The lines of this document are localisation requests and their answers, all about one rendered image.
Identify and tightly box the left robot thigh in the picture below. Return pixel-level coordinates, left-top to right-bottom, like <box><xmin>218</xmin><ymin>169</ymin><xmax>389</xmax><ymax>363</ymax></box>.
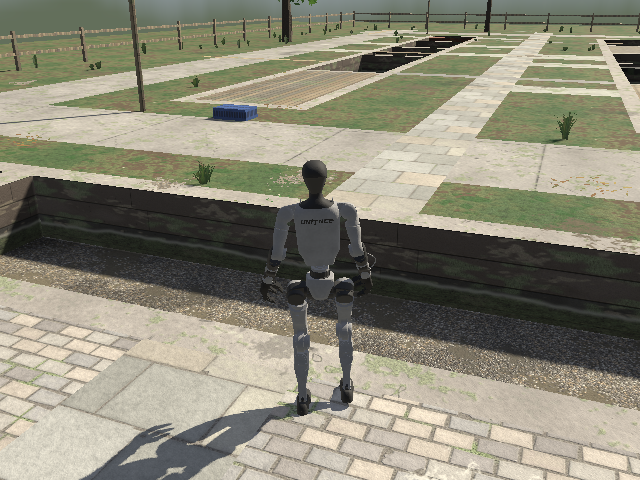
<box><xmin>286</xmin><ymin>280</ymin><xmax>310</xmax><ymax>352</ymax></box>

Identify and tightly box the humanoid robot head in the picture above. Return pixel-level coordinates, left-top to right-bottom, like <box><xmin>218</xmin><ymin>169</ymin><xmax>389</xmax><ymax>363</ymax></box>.
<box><xmin>299</xmin><ymin>160</ymin><xmax>334</xmax><ymax>209</ymax></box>

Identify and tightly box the left robot forearm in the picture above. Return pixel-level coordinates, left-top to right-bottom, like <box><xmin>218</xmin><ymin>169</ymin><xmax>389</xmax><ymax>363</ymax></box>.
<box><xmin>262</xmin><ymin>245</ymin><xmax>281</xmax><ymax>284</ymax></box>

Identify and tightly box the left robot hand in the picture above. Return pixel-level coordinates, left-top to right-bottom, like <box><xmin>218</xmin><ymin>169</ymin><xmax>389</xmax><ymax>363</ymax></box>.
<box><xmin>260</xmin><ymin>280</ymin><xmax>283</xmax><ymax>303</ymax></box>

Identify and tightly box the right robot forearm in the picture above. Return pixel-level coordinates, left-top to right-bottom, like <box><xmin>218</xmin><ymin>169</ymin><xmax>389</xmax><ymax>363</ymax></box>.
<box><xmin>353</xmin><ymin>242</ymin><xmax>371</xmax><ymax>279</ymax></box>

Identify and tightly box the right robot hand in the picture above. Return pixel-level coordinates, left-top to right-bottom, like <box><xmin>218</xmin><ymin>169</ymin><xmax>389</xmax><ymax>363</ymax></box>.
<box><xmin>352</xmin><ymin>275</ymin><xmax>373</xmax><ymax>297</ymax></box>

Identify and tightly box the robot right upper arm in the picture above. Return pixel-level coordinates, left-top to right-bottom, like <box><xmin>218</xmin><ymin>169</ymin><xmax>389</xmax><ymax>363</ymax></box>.
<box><xmin>337</xmin><ymin>202</ymin><xmax>364</xmax><ymax>257</ymax></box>

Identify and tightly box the robot left upper arm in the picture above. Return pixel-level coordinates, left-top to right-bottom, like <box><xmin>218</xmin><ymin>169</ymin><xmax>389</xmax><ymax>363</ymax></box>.
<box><xmin>271</xmin><ymin>204</ymin><xmax>296</xmax><ymax>261</ymax></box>

